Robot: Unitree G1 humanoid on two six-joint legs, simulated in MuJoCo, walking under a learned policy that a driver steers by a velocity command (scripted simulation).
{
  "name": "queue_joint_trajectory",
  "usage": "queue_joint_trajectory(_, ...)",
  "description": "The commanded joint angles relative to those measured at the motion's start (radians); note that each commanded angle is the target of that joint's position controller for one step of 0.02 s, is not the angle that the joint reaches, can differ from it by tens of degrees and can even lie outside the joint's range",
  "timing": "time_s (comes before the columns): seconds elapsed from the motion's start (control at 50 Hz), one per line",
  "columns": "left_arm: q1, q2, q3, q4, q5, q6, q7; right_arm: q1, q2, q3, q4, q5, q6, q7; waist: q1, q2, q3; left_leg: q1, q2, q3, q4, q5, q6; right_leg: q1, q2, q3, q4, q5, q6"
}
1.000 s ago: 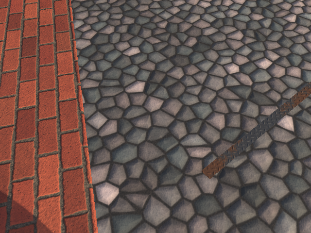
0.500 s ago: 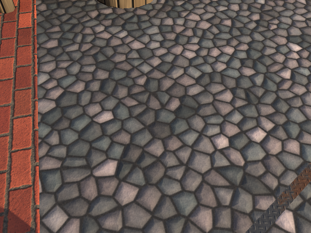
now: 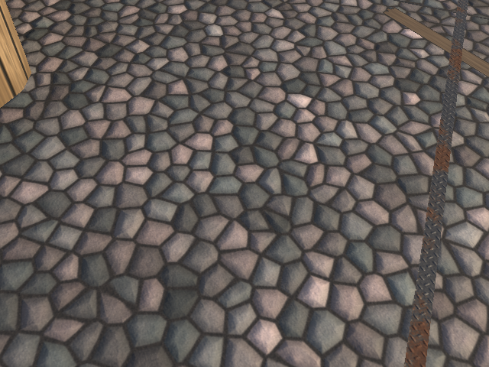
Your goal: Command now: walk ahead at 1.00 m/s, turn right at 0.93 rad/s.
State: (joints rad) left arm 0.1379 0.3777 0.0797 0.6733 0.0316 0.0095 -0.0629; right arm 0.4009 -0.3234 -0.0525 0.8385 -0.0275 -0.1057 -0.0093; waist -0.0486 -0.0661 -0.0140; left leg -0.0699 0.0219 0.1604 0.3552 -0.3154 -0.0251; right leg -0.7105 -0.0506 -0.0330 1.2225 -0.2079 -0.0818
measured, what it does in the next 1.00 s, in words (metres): walks ahead, turning right: right foot, then left foot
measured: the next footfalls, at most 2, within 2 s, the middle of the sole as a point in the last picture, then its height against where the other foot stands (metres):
right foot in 0.20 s outside the picture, level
left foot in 0.60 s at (240, 265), level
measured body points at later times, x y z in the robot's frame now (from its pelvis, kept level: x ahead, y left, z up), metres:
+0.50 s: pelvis +0.46 -0.05 -0.01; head +0.49 -0.05 +0.44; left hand +0.57 +0.22 -0.13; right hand +0.59 -0.35 -0.05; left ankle +0.72 +0.05 -0.68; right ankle +0.33 -0.04 -0.74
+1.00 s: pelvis +0.84 -0.24 -0.03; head +0.86 -0.27 +0.42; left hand +1.19 -0.36 -0.06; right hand +0.57 -0.33 -0.15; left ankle +0.79 +0.00 -0.73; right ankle +0.91 -0.43 -0.70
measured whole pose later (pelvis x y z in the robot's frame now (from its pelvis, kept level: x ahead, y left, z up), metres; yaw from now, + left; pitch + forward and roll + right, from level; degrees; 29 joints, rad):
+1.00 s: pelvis +0.84 -0.24 -0.03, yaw -56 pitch +1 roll +2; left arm -0.08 0.32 0.02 0.55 0.03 0.01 -0.10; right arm 0.52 -0.29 -0.04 0.89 -0.03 -0.08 -0.01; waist -0.08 -0.04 0.05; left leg 0.26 0.01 0.32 0.22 -0.44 -0.07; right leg -0.74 -0.01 -0.14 0.80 -0.08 -0.16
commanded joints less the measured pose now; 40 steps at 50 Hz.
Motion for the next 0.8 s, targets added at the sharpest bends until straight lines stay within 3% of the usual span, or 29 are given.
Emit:
queue_joint_trajectory(0.02, -0.085, -0.047, -0.04, -0.127, 0.0, 0.0, -0.025, -0.096, -0.04, 0.003, -0.053, 0.003, -0.034, 0.004, 0.074, 0.158, 0.09, -0.03, 0.218, -0.056, -0.22, 0.395, 0.079, -0.073, -0.054, 0.029, -0.136, 0.146, -0.002)
queue_joint_trajectory(0.08, -0.176, -0.041, -0.053, -0.146, -0.002, -0.003, -0.042, -0.062, -0.082, -0.005, -0.029, 0.002, -0.033, 0.001, 0.065, 0.097, 0.147, -0.035, 0.176, 0.088, -0.248, 0.639, 0.053, 0.08, 0.003, -0.103, -0.391, 0.226, -0.048)
queue_joint_trajectory(0.12, -0.156, -0.019, -0.048, -0.127, -0.003, -0.007, -0.038, 0.004, -0.133, -0.015, -0.023, 0.003, -0.022, -0.009, 0.078, 0.118, 0.095, 0.067, 0.181, 0.117, -0.114, 1.138, 0.031, 0.195, 0.092, -0.183, -0.448, 0.189, -0.083)
queue_joint_trajectory(0.14, -0.09, 0.0, -0.042, -0.108, -0.003, -0.009, -0.032, 0.009, -0.166, -0.024, -0.028, 0.001, -0.008, -0.018, 0.123, 0.15, 0.05, 0.102, 0.201, 0.115, 0.002, 1.307, 0.026, 0.271, 0.124, -0.188, -0.46, 0.14, -0.1)
queue_joint_trajectory(0.16, 0.041, 0.032, -0.027, -0.073, -0.003, -0.013, -0.024, -0.013, -0.198, -0.034, -0.039, -0.005, 0.011, -0.025, 0.2, 0.167, -0.026, 0.093, 0.226, 0.104, 0.188, 1.399, 0.031, 0.418, 0.15, -0.172, -0.461, 0.093, -0.124)
queue_joint_trajectory(0.18, 0.245, 0.072, -0.002, -0.012, -0.004, -0.018, -0.009, -0.059, -0.215, -0.04, -0.06, -0.009, 0.027, -0.027, 0.293, 0.174, -0.113, 0.01, 0.244, 0.078, 0.445, 1.383, 0.047, 0.64, 0.164, -0.123, -0.484, 0.054, -0.16)
queue_joint_trajectory(0.2, 0.386, 0.115, 0.028, 0.052, -0.009, -0.02, 0.018, -0.072, -0.197, -0.04, -0.07, -0.016, 0.036, -0.017, 0.331, 0.092, -0.164, -0.188, 0.175, 0.076, 0.801, 0.915, 0.043, 0.891, 0.152, -0.032, -0.558, 0.012, -0.192)
queue_joint_trajectory(0.22, 0.304, 0.2, 0.051, 0.049, -0.029, -0.006, 0.042, -0.078, -0.046, -0.003, -0.111, -0.033, 0.03, 0.002, 0.215, -0.153, -0.087, -0.511, -0.013, 0.058, 1.208, -0.128, 0.017, 0.957, -0.02, 0.265, -0.576, 0.086, -0.237)
queue_joint_trajectory(0.24, 0.275, 0.293, 0.069, -0.01, 0.002, 0.007, 0.042, -0.047, -0.08, 0.0, -0.237, -0.003, 0.009, 0.002, 0.164, -0.178, -0.316, -0.816, -0.067, -0.174, 1.401, -0.198, -0.01, 1.241, -0.196, 0.778, -0.781, -0.044, -0.447)
queue_joint_trajectory(0.26, 0.282, 0.241, 0.068, -0.019, -0.007, 0.011, 0.057, -0.155, -0.121, 0.005, -0.249, -0.014, -0.017, 0.004, 0.2, 0.024, -0.249, -0.878, -0.002, -0.26, 1.306, -0.093, -0.001, 1.149, -0.218, 0.862, -0.942, -0.206, -0.402)
queue_joint_trajectory(0.28, 0.248, 0.186, 0.055, 0.004, -0.01, 0.003, 0.066, -0.171, -0.12, 0.009, -0.242, -0.01, -0.027, 0.005, 0.142, 0.109, -0.072, -0.847, 0.039, -0.257, 1.177, -0.04, 0.002, 0.953, -0.192, 0.789, -0.985, -0.181, -0.36)
queue_joint_trajectory(0.3, 0.217, 0.154, 0.044, 0.019, -0.012, -0.012, 0.068, -0.18, -0.107, 0.014, -0.234, -0.022, -0.021, 0.002, 0.084, 0.162, 0.003, -0.767, 0.068, -0.251, 1.085, -0.048, -0.006, 0.784, -0.146, 0.701, -0.988, -0.079, -0.329)
queue_joint_trajectory(0.34, 0.174, 0.106, 0.022, 0.019, -0.015, -0.045, 0.071, -0.136, -0.094, 0.019, -0.218, -0.048, 0.027, 0.0, 0.005, 0.178, 0.063, -0.618, 0.102, -0.254, 0.959, -0.097, -0.037, 0.531, -0.072, 0.56, -0.993, 0.076, -0.311)
queue_joint_trajectory(0.36, 0.173, 0.095, 0.017, 0.022, -0.019, -0.058, 0.067, -0.146, -0.081, 0.021, -0.228, -0.049, 0.046, 0.002, -0.01, 0.167, 0.076, -0.579, 0.114, -0.246, 0.877, -0.131, -0.051, 0.448, -0.044, 0.515, -1.006, 0.087, -0.306)
queue_joint_trajectory(0.4, 0.16, 0.105, 0.021, 0.021, -0.022, -0.077, 0.063, -0.272, -0.044, 0.036, -0.287, -0.04, 0.056, 0.013, 0.004, 0.134, 0.119, -0.508, 0.117, -0.203, 0.667, -0.007, -0.064, 0.306, 0.019, 0.439, -1.045, 0.108, -0.283)
queue_joint_trajectory(0.46, 0.161, 0.118, 0.035, 0.022, -0.027, -0.086, 0.05, -0.381, -0.004, 0.054, -0.319, -0.003, 0.051, 0.031, 0.054, 0.073, 0.097, -0.301, 0.066, -0.176, 0.376, 0.342, -0.049, 0.239, 0.083, 0.382, -1.048, 0.175, -0.201)
queue_joint_trajectory(0.52, 0.212, 0.135, 0.047, 0.037, -0.035, -0.082, 0.048, -0.391, -0.049, 0.04, -0.315, 0.011, 0.047, 0.027, 0.088, 0.034, 0.05, -0.231, 0.027, -0.192, 0.236, 0.379, -0.025, 0.412, 0.044, 0.434, -0.97, 0.307, -0.149)
queue_joint_trajectory(0.54, 0.218, 0.144, 0.05, 0.038, -0.032, -0.078, 0.052, -0.356, -0.074, 0.029, -0.304, 0.01, 0.045, 0.021, 0.073, 0.03, 0.024, -0.193, 0.006, -0.199, 0.203, 0.322, -0.019, 0.479, 0.039, 0.45, -0.897, 0.4, -0.129)
queue_joint_trajectory(0.56, 0.216, 0.168, 0.055, 0.04, -0.025, -0.076, 0.053, -0.264, -0.114, 0.01, -0.277, 0.01, 0.042, 0.01, 0.026, 0.041, -0.043, -0.096, -0.029, -0.19, 0.2, 0.211, -0.011, 0.526, 0.046, 0.446, -0.762, 0.528, -0.106)
queue_joint_trajectory(0.58, 0.18, 0.19, 0.057, 0.038, -0.022, -0.077, 0.049, -0.089, -0.15, -0.01, -0.239, 0.006, 0.037, -0.004, -0.087, 0.073, -0.131, 0.097, -0.033, -0.168, 0.188, 0.139, -0.002, 0.488, 0.082, 0.403, -0.531, 0.581, -0.078)
queue_joint_trajectory(0.6, 0.145, 0.113, 0.034, 0.016, -0.02, -0.089, 0.047, 0.126, -0.218, -0.036, -0.203, -0.014, 0.031, -0.028, -0.181, 0.132, -0.243, 0.339, 0.111, -0.296, 0.195, -0.096, 0.025, 0.336, 0.134, 0.341, -0.208, 0.415, -0.055)
queue_joint_trajectory(0.62, 0.16, -0.053, -0.01, -0.037, -0.036, -0.095, 0.053, 0.181, -0.29, -0.047, -0.192, -0.053, 0.029, -0.036, -0.133, 0.392, -0.293, 0.494, 0.387, -0.742, 0.018, -0.467, 0.058, 0.053, 0.229, 0.243, 0.088, -0.347, -0.041)
queue_joint_trajectory(0.64, 0.227, -0.02, -0.023, -0.067, -0.045, -0.086, 0.056, 0.035, -0.286, -0.057, -0.208, -0.041, 0.034, -0.025, -0.023, 0.495, -0.304, 0.422, 0.456, -1.114, -0.142, -0.583, 0.128, -0.083, 0.174, 0.185, 0.208, -0.263, -0.05)
queue_joint_trajectory(0.66, 0.16, 0.039, -0.015, -0.034, -0.017, -0.065, 0.056, -0.085, -0.167, -0.036, -0.235, -0.031, 0.04, -0.02, -0.02, 0.289, -0.161, 0.284, 0.405, -0.943, -0.125, -0.615, 0.138, -0.108, 0.088, 0.152, 0.216, -0.153, -0.048)
queue_joint_trajectory(0.68, 0.111, 0.053, -0.012, -0.036, -0.003, -0.054, 0.041, -0.111, -0.111, -0.022, -0.224, -0.023, 0.043, -0.014, -0.016, 0.178, -0.077, 0.167, 0.353, -0.743, -0.104, -0.436, 0.128, -0.086, 0.049, 0.126, 0.162, -0.099, -0.039)
queue_joint_trajectory(0.7, 0.079, 0.045, -0.011, -0.039, 0.002, -0.043, 0.024, -0.107, -0.094, -0.017, -0.201, -0.025, 0.043, -0.012, -0.006, 0.139, -0.033, 0.092, 0.309, -0.6, -0.109, -0.27, 0.108, -0.059, 0.02, 0.12, 0.13, -0.086, -0.026)
queue_joint_trajectory(0.74, 0.039, -0.002, -0.025, -0.073, 0.008, -0.015, -0.004, -0.056, -0.067, -0.008, -0.135, -0.009, 0.025, -0.007, 0.017, 0.17, 0.036, 0.006, 0.272, -0.418, -0.14, -0.085, 0.087, -0.062, -0.026, 0.119, 0.102, -0.073, -0.01)
queue_joint_trajectory(0.78, -0.011, -0.025, -0.036, -0.109, 0.006, 0.0, -0.014, -0.035, -0.049, -0.005, -0.103, 0.006, 0.005, 0.008, 0.032, 0.154, 0.054, -0.007, 0.266, -0.29, -0.171, 0.081, 0.078, -0.097, -0.039, 0.102, 0.09, -0.007, -0.004)
queue_joint_trajectory(0.8, -0.044, -0.025, -0.04, -0.13, 0.005, 0.002, -0.017, -0.042, -0.052, -0.005, -0.097, 0.005, -0.004, 0.013, 0.04, 0.151, 0.063, -0.027, 0.261, -0.227, -0.187, 0.163, 0.078, -0.096, -0.042, 0.091, 0.061, 0.038, 0.0)
Velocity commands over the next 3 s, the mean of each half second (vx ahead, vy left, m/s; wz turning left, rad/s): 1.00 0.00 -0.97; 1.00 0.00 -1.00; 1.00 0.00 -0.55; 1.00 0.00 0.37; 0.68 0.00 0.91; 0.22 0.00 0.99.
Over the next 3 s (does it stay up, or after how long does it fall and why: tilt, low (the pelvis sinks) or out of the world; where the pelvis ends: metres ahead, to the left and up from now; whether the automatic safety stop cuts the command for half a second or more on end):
stays up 1.54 -1.58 0.01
